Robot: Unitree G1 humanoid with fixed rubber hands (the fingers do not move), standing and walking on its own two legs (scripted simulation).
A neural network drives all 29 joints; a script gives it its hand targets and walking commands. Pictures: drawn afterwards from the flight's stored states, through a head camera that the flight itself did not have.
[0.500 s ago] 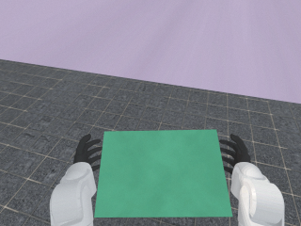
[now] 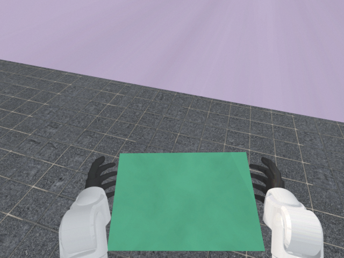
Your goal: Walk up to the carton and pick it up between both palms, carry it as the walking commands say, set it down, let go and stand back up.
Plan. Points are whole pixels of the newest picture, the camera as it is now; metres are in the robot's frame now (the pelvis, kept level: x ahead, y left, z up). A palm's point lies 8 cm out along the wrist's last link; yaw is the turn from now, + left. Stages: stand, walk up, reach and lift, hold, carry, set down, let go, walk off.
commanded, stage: carry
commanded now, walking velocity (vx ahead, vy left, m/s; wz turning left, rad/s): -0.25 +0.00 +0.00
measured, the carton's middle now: (182, 203) +0.27 +0.00 +0.01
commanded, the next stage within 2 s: none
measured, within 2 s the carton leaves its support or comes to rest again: neither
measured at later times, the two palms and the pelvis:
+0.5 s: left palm out of the picture +0.10 +0.14 +0.10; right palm out of the picture +0.07 -0.22 +0.10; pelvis -0.16 -0.02 +0.00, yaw -2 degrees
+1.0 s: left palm out of the picture -0.10 +0.15 +0.10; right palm out of the picture -0.14 -0.21 +0.08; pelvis -0.36 -0.01 -0.01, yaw -4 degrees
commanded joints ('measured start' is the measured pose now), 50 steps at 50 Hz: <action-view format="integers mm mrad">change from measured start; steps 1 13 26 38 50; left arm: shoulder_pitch -458 -387 -286 -418 -360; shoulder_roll -906 -862 -811 -882 -890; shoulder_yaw -760 -752 -730 -829 -736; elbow -43 -35 -81 -109 -87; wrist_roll -429 -451 -399 -476 -442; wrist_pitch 17 27 8 4 -8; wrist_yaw -252 -260 -243 -251 -272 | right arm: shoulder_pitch -482 -380 -384 -369 -480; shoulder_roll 842 845 822 816 876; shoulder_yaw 722 724 801 697 817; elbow -83 -62 -118 -86 -162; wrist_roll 413 391 454 387 455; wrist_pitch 2 -2 6 -26 -16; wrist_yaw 271 235 241 254 247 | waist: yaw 22 15 27 16 25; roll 133 69 -218 182 -166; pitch -110 -274 -255 -173 -106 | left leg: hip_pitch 24 -5 -113 1 -302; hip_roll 251 180 -25 243 16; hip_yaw -124 -172 12 -172 -108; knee -119 46 74 -196 579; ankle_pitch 545 361 -132 215 -244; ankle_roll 104 -20 -83 71 -102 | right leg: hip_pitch -3 498 466 116 319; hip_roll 1 -121 -247 18 -353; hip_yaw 58 146 207 23 268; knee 238 -746 -549 35 -720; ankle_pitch -60 243 693 -113 517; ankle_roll -5 -33 -167 12 -225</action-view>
